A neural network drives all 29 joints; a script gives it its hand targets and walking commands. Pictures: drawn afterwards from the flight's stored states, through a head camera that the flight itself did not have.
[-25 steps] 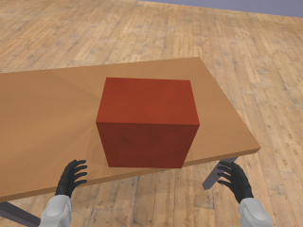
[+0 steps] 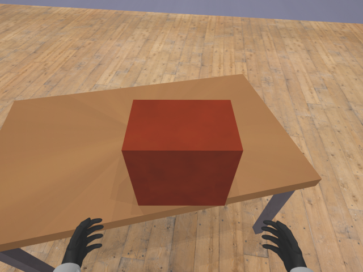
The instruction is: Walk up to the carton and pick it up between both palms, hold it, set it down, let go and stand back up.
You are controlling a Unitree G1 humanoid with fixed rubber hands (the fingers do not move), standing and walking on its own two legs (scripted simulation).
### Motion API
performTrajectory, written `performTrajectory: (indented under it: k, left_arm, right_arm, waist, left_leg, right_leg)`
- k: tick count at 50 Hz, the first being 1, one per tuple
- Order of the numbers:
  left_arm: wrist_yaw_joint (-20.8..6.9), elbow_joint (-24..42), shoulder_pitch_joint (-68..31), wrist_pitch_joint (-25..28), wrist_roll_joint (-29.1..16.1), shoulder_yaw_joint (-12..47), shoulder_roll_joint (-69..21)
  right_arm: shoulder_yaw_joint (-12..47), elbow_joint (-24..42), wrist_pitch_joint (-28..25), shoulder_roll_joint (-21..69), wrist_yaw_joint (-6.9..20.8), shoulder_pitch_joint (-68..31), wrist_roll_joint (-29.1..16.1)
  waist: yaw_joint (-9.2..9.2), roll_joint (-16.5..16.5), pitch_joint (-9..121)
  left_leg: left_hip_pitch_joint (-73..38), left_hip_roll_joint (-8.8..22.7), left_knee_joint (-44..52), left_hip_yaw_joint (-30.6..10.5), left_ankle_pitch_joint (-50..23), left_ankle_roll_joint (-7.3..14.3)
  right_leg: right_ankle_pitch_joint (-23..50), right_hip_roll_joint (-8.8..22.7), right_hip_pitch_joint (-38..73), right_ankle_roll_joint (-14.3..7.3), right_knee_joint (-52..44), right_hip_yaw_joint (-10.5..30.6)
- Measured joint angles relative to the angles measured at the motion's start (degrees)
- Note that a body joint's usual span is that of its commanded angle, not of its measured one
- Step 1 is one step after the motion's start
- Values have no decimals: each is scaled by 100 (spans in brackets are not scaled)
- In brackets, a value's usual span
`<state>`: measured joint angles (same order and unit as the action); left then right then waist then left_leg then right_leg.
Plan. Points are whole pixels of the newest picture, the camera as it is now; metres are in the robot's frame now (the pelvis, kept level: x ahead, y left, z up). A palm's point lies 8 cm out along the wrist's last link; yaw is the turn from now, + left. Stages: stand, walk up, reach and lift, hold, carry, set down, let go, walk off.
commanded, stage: let go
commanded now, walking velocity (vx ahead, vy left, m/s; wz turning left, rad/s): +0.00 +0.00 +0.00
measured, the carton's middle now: (181, 155) +0.46 -0.01 -0.04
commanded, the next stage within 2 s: stand in 0.16 s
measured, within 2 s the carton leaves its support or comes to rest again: neither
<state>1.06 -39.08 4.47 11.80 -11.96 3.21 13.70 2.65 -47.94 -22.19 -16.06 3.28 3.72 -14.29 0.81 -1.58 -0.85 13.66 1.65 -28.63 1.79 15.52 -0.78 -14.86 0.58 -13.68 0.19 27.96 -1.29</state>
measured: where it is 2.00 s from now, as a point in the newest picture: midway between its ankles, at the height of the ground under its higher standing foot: outside the picture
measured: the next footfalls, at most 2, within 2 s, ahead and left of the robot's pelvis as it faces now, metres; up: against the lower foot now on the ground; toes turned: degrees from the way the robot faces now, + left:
right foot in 1.32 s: -0.18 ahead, -0.10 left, +0.00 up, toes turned +3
left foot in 1.70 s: -0.21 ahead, +0.04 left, +0.00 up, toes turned +11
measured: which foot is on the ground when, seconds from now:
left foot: down 0.00-1.00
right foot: down 0.00-1.00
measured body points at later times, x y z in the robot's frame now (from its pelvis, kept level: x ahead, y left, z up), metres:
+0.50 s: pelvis -0.01 +0.00 +0.00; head -0.08 +0.00 +0.44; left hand +0.02 +0.27 -0.14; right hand +0.04 -0.27 -0.14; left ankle -0.01 +0.12 -0.74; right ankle +0.00 -0.12 -0.74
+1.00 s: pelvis -0.09 -0.01 +0.01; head -0.14 +0.00 +0.45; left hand -0.14 +0.22 -0.16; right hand -0.09 -0.25 -0.14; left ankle -0.01 +0.12 -0.73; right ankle -0.01 -0.12 -0.73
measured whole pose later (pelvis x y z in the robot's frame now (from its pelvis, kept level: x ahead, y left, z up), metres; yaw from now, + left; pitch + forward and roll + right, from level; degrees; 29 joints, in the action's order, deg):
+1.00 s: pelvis -0.09 -0.01 +0.01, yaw +7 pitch -3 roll -1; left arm 0.2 -62.2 22.1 -2.3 1.5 -2.0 12.2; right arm -1.4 -59.1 2.2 -9.7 -0.1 24.8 2.5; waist 0.0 1.5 4.5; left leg 17.1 0.1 -27.1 -5.3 18.6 -1.2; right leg -20.1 1.5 -13.6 -0.6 25.0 -8.0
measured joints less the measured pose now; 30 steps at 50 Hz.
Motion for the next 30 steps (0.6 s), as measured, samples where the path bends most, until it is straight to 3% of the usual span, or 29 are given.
performTrajectory:
  k: [10,13,16,18,21,30]
  left_arm:
    - [133,123,161,-367,321,-23,-136]
    - [-13,-79,266,-638,1176,-159,-133]
    - [-134,-362,509,-1060,1523,-308,-52]
    - [-172,-537,801,-1232,1552,-389,25]
    - [-214,-880,1126,-1429,1547,-496,128]
    - [-119,-1590,1697,-1362,1418,-574,156]
  right_arm:
    - [-208,215,302,190,-19,208,329]
    - [-284,245,884,214,-111,406,1127]
    - [-337,65,1721,199,-145,781,1674]
    - [-382,-66,2073,180,-145,1067,1768]
    - [-447,-217,2308,170,-169,1466,1811]
    - [-451,-565,2344,296,-211,1991,1756]
  waist:
    - [-99,246,-162]
    - [-22,319,35]
    - [-73,350,301]
    - [-153,328,519]
    - [-120,290,667]
    - [-107,168,280]
  left_leg:
    - [-258,34,118,41,-46,-13]
    - [-108,-12,1,-96,-55,-14]
    - [-30,-42,-297,-226,62,-31]
    - [-91,-20,-379,-216,217,-39]
    - [-188,-75,-445,-302,244,-16]
    - [-291,-179,106,-441,-358,-13]
  right_leg:
    - [67,-39,241,-27,-126,39]
    - [17,14,169,11,-27,-96]
    - [-147,53,153,55,241,-219]
    - [-267,31,208,30,314,-210]
    - [-340,84,346,6,391,-296]
    - [139,172,465,18,-53,-439]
